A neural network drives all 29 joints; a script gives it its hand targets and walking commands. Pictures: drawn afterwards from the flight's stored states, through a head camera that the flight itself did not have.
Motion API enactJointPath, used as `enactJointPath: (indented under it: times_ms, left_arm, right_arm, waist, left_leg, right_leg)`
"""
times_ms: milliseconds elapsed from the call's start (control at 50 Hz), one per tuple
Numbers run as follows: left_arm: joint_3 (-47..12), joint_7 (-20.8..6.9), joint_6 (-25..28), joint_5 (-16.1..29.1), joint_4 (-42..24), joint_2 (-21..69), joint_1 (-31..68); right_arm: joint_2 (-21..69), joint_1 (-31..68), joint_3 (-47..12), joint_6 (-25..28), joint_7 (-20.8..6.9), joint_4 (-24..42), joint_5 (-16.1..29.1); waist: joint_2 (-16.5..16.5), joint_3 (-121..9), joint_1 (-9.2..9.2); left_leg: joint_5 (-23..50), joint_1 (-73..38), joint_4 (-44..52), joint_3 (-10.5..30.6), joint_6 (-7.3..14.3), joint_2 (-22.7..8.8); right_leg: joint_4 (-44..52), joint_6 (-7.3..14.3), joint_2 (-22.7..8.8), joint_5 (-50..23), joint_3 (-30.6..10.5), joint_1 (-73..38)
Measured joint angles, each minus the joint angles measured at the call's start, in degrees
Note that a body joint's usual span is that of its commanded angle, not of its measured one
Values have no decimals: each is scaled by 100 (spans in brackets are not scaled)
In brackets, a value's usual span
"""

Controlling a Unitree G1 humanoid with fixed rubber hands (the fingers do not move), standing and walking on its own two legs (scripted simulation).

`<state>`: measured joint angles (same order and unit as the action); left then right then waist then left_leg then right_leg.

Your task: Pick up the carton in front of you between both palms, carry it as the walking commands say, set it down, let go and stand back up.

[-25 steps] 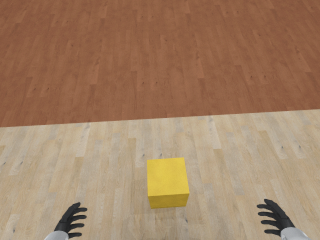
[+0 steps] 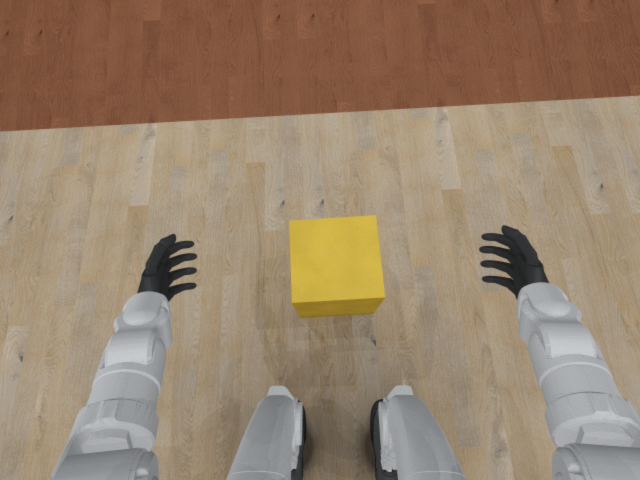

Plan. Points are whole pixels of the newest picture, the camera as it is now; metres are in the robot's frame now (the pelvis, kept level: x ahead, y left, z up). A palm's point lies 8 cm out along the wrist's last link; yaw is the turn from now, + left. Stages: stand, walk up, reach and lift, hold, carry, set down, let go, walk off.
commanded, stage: reach and lift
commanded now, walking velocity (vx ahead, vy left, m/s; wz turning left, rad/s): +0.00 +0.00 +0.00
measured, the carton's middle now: (334, 271) +0.49 +0.00 -0.57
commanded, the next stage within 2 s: none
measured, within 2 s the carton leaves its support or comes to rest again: neither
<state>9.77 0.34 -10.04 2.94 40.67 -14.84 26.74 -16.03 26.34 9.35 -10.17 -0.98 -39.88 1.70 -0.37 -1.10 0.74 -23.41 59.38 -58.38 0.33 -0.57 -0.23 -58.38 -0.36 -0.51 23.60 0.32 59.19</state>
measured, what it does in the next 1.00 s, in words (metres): lowers itself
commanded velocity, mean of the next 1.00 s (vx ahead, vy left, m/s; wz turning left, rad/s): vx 0.00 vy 0.00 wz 0.00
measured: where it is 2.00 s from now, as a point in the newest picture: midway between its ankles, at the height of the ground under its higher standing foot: (339, 459)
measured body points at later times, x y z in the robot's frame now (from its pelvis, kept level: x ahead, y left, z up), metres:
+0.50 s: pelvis -0.05 -0.01 -0.05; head +0.29 -0.01 +0.25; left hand +0.51 +0.20 -0.15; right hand +0.53 -0.19 -0.15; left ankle +0.03 +0.12 -0.66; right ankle +0.03 -0.12 -0.66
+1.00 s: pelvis -0.06 +0.00 -0.23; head +0.31 +0.00 +0.03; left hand +0.49 +0.20 -0.39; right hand +0.51 -0.19 -0.39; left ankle +0.03 +0.12 -0.66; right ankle +0.03 -0.13 -0.66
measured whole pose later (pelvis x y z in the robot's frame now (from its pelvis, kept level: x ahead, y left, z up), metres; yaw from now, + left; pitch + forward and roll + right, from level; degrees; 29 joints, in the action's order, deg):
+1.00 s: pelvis -0.06 +0.00 -0.23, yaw +1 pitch +50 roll +1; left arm 12.7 7.4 -6.5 7.5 54.6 -18.0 76.0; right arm -21.4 78.3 9.9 -6.6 5.2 -57.5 6.7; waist 0.1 5.1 0.8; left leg -30.8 123.6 -104.7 1.1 -1.6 1.1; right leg -105.5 -1.2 1.0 31.6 -1.8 123.6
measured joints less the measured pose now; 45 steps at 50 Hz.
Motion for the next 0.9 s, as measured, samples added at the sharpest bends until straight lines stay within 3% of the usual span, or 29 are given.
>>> enactJointPath:
  times_ms: [280,420,580,700,780,900]
  left_arm:
    - [576,262,-403,-72,1082,-90,3535]
    - [1023,314,-402,-380,1327,-89,4812]
    - [1456,201,39,-784,1087,183,4658]
    - [1622,187,392,-940,1146,348,4297]
    - [1500,290,496,-796,1218,331,4257]
    - [811,541,483,-84,1279,-32,4518]
  right_arm:
    - [-339,3778,471,-412,92,-1386,-34]
    - [-365,5173,839,-386,82,-1844,-361]
    - [-61,5045,1270,20,78,-1583,-817]
    - [201,4605,1429,353,120,-1529,-946]
    - [171,4497,1304,475,220,-1547,-791]
    - [-195,4798,615,490,455,-1659,-85]
  waist:
    - [58,392,94]
    - [68,528,100]
    - [70,210,80]
    - [77,-213,40]
    - [91,-294,41]
    - [74,91,10]
  left_leg:
    - [627,2034,-273,-28,-23,-25]
    - [680,2759,-392,-8,-41,-32]
    - [571,3309,-383,-12,-40,-24]
    - [236,4129,-1102,42,-64,9]
    - [-105,4855,-1994,66,-87,51]
    - [-559,5834,-3513,76,-92,115]
  right_leg:
    - [-308,21,33,-630,-41,2073]
    - [-433,46,42,-678,-25,2799]
    - [-444,51,40,-564,-35,3360]
    - [-1178,-19,97,-255,-121,4179]
    - [-2059,-48,126,135,-177,4882]
    - [-3595,-65,129,619,-202,5855]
